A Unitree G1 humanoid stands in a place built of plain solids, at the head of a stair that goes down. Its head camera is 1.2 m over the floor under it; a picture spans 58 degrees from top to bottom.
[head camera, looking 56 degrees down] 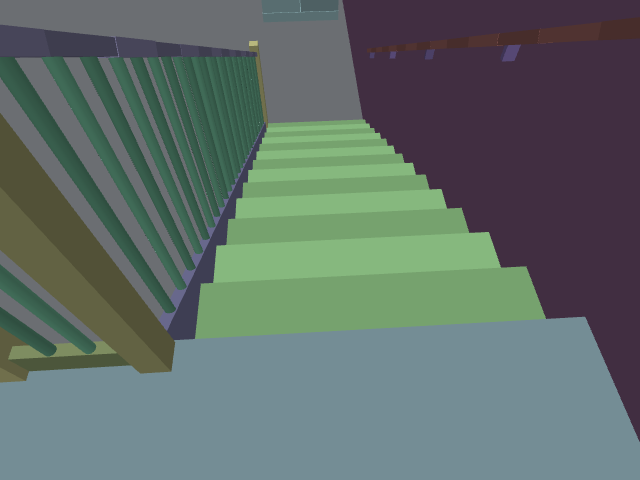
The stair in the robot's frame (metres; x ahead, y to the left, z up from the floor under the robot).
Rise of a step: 0.18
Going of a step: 0.28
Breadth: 1.20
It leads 4 degrees to the left of straight ahead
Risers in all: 14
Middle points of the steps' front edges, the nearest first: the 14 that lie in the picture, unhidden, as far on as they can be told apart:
0.50 -0.19 0.00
0.78 -0.17 -0.18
1.06 -0.15 -0.37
1.35 -0.13 -0.55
1.63 -0.12 -0.74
1.92 -0.10 -0.92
2.20 -0.08 -1.11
2.49 -0.06 -1.29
2.77 -0.05 -1.48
3.05 -0.03 -1.66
3.34 -0.01 -1.85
3.62 0.00 -2.03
3.91 0.02 -2.22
4.19 0.04 -2.40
